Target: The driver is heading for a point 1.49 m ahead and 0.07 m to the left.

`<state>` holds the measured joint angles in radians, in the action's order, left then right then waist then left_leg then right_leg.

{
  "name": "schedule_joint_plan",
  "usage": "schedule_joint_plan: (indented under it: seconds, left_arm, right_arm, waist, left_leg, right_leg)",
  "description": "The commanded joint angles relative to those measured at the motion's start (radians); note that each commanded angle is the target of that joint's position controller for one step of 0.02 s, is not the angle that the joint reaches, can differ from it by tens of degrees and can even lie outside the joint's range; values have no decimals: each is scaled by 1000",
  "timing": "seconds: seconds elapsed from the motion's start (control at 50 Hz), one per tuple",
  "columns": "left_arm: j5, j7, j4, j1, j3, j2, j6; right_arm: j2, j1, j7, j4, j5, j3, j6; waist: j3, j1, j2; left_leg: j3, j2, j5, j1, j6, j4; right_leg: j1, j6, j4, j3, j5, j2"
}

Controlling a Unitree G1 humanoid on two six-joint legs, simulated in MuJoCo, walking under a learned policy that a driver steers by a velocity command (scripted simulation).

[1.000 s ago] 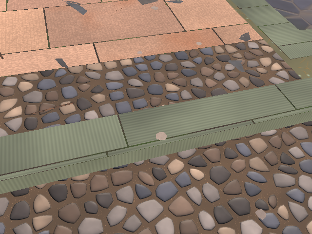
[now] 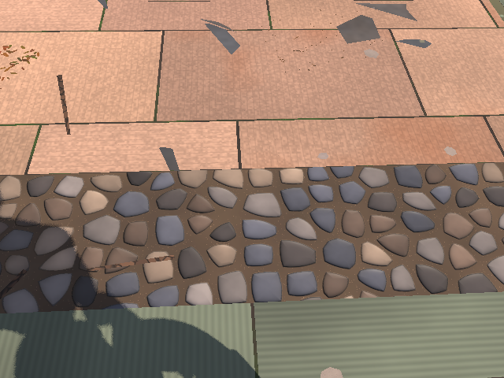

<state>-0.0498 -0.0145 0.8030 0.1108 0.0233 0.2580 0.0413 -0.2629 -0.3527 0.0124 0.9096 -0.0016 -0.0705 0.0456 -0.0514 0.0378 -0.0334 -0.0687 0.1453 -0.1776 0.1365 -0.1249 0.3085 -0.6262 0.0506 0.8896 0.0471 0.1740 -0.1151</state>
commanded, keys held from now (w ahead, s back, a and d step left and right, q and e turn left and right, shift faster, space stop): w+q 0.16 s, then w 0.84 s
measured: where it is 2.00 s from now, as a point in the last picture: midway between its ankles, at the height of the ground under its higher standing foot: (186, 180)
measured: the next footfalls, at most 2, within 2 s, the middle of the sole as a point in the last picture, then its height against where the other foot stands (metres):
right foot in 0.22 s outside the picture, level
left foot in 0.68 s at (200, 345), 0.10 m higher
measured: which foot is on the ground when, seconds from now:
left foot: down 0.00-0.22, up 0.24-0.66, down 0.68-1.00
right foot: up 0.00-0.20, down 0.22-0.70, up 0.72-1.00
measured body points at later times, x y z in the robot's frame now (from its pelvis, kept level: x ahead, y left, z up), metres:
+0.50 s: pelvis +0.26 -0.03 +0.00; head +0.29 -0.05 +0.44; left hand +0.16 +0.20 -0.13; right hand +0.49 -0.21 -0.11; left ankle +0.27 +0.09 -0.51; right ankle +0.23 -0.14 -0.75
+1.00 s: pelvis +0.52 +0.08 +0.10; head +0.53 +0.10 +0.55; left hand +0.63 +0.33 -0.02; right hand +0.57 -0.18 -0.03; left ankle +0.48 +0.11 -0.65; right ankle +0.64 -0.06 -0.54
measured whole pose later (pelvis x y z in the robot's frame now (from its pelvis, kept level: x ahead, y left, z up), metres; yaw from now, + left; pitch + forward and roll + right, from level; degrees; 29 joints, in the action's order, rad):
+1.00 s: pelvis +0.52 +0.08 +0.10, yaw +11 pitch +3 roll -1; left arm -0.03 -0.02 0.74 0.17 0.05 0.21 0.02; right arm -0.21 -0.43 0.00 0.90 -0.01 -0.05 0.10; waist 0.03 0.02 -0.03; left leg 0.11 0.08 -0.25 0.16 -0.12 0.36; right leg -0.77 -0.04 1.16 0.02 0.09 -0.07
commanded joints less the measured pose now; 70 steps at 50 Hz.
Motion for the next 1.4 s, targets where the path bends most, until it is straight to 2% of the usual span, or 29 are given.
schedule_joint_plan:
  seconds: [0.02,0.14,0.2,0.22,0.24,0.26,0.28,0.3,0.36,0.42,0.54,0.58,0.66,0.68,0.7,0.72,0.74,0.78,0.84,0.94,1.02,1.14,1.22,1.26,1.28,1.3,1.32,1.34,1.4]
  left_arm:
    - [7,-2,-84,-84,7,58,5]
    - [18,8,-137,-144,3,85,23]
    - [11,27,-59,164,19,105,45]
    - [-5,41,-36,313,46,192,58]
    - [-17,50,-32,317,51,243,48]
    - [5,40,-19,303,73,276,31]
    - [9,26,-38,215,54,156,24]
    - [15,18,-39,175,34,80,26]
    - [14,17,40,251,21,42,45]
    - [16,6,111,358,18,42,66]
    - [37,30,200,408,-3,29,69]
    - [59,47,186,388,2,39,54]
    - [36,35,162,425,36,165,37]
    - [44,21,154,397,47,176,34]
    - [52,13,127,400,50,151,44]
    - [61,-18,50,444,36,15,54]
    - [9,-27,60,424,52,38,59]
    - [13,-1,-19,290,47,-3,48]
    - [23,14,-55,290,25,-56,1]
    - [17,-7,-73,184,38,3,-23]
    - [23,-20,-106,13,25,-23,-17]
    - [25,-20,-153,-170,14,-11,-19]
    - [26,-9,-140,-116,19,9,-4]
    - [23,9,-79,62,38,44,6]
    - [12,18,-32,219,51,68,18]
    - [-13,31,-1,375,76,154,24]
    - [-9,24,4,359,86,195,20]
    - [34,15,-5,274,77,144,14]
    - [36,11,-4,156,45,31,32]
  right_arm:
    - [-162,-31,-6,-58,0,-38,10]
    - [-171,-57,-28,-81,-27,-43,5]
    - [-172,47,-18,-109,-4,-43,14]
    - [-111,47,-9,-134,13,-27,30]
    - [16,-8,-11,-148,6,9,38]
    - [-47,-145,-18,-132,-6,-4,21]
    - [-75,-115,-22,-103,-33,-5,5]
    - [-68,-24,-10,-123,-46,-2,3]
    - [-15,96,17,-195,-47,15,-12]
    - [67,230,1,-288,-40,51,-21]
    - [83,486,-17,-496,-48,109,-23]
    - [90,475,9,-497,-35,124,-29]
    - [54,185,5,-376,-11,89,-28]
    - [22,61,-2,-347,-11,74,-17]
    - [-61,-50,-4,-320,-35,39,-2]
    - [-193,-88,-6,-270,-36,-4,3]
    - [-174,-16,-10,-267,-11,-11,-9]
    - [-59,123,-1,-216,-16,11,14]
    - [51,113,4,-115,-30,32,47]
    - [-17,9,-13,-73,-9,14,81]
    - [-38,-95,-21,-62,2,10,77]
    - [-55,-200,-31,-28,-13,8,59]
    - [-78,-179,-40,-6,-18,8,55]
    - [-107,-162,-44,3,-18,1,48]
    - [-109,-128,-44,-6,-7,1,47]
    - [-61,-117,-39,-51,10,15,50]
    - [-1,-208,-30,-65,18,21,46]
    - [-66,-121,-32,-71,-10,4,42]
    - [-46,-30,-13,-94,-17,7,37]
  waist:
    - [21,13,86]
    - [42,24,114]
    - [163,-149,63]
    - [266,-196,-39]
    - [240,-126,-184]
    - [281,-55,-192]
    - [154,-40,-18]
    - [55,-57,15]
    - [0,-51,-67]
    - [21,-59,-86]
    - [-30,-14,-43]
    - [34,-27,7]
    - [263,59,-101]
    - [336,129,-126]
    - [418,169,-75]
    - [473,97,296]
    - [414,75,192]
    - [106,-24,20]
    - [20,-122,44]
    - [27,-89,88]
    - [66,-20,89]
    - [2,44,105]
    - [12,-8,126]
    - [97,-86,134]
    - [167,-166,119]
    - [284,-209,3]
    - [331,-126,-180]
    - [228,-105,-23]
    - [22,-28,28]
  left_leg:
    - [-208,-231,265,16,-104,-92]
    - [-328,-292,395,-145,-105,40]
    - [-231,-185,748,-26,-25,375]
    - [-180,-112,466,147,23,638]
    - [-67,-6,-311,410,48,863]
    - [-69,-12,-343,499,49,1022]
    - [-62,-78,-267,556,55,1115]
    - [-39,-97,-222,592,58,1132]
    - [-14,-113,-213,725,53,1292]
    - [25,-84,-292,965,32,1579]
    - [133,-204,-280,1102,32,1360]
    - [188,-228,-114,700,32,947]
    - [275,-57,-273,366,-20,743]
    - [212,-63,-203,214,-55,611]
    - [-57,-200,-330,24,-99,492]
    - [-707,-500,-312,-189,-197,137]
    - [-922,-510,-255,-153,-194,1]
    - [-586,-473,-227,135,-152,51]
    - [-222,-345,13,298,-53,32]
    - [-26,-277,306,144,-31,-115]
    - [28,-257,461,-61,-6,-131]
    - [12,-329,532,-293,-28,-142]
    - [55,-345,933,-318,-15,-7]
    - [61,-340,1075,-306,-6,200]
    - [77,-318,931,-175,2,377]
    - [118,-245,541,97,22,684]
    - [103,-46,-337,416,49,1012]
    - [-23,-110,-259,478,31,1047]
    - [4,-195,-115,442,44,917]
  right_leg:
    - [21,22,-120,-47,-108,43]
    - [21,-22,-220,-14,-9,83]
    - [484,-77,-450,-79,-70,159]
    - [748,-128,-500,123,-26,-38]
    - [863,-175,-563,443,-216,-282]
    - [815,-294,-595,711,-89,-349]
    - [713,-298,-608,604,134,-297]
    - [606,-278,-628,448,193,-218]
    - [538,-239,-652,243,41,-113]
    - [543,-267,-647,191,-63,-134]
    - [461,-237,-810,82,-16,-69]
    - [376,-257,-946,5,-224,-51]
    - [715,-218,-518,-76,-1350,-117]
    - [720,-182,-308,-94,-1352,-130]
    - [573,-155,-3,-82,-1028,-88]
    - [162,-84,403,-57,31,169]
    - [-8,-98,687,118,106,179]
    - [-117,-118,813,30,47,94]
    - [-99,-140,706,62,49,65]
    - [-117,-99,348,-25,-65,50]
    - [-123,-74,65,-98,-170,48]
    - [-138,-88,-213,-144,-143,70]
    - [58,-158,-318,-186,-19,144]
    - [272,-203,-379,-188,20,195]
    - [511,-236,-436,-135,-49,154]
    - [803,-308,-438,134,42,-76]
    - [942,-442,-544,604,-15,-314]
    - [819,-412,-601,568,45,-260]
    - [530,-311,-696,242,-91,-136]
Keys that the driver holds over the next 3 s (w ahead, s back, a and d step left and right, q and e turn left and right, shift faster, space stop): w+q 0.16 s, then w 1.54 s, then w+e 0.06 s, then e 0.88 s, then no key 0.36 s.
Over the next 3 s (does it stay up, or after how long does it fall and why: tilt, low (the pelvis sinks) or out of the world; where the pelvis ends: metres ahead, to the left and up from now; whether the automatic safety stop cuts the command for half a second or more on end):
stays up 1.08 0.21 0.10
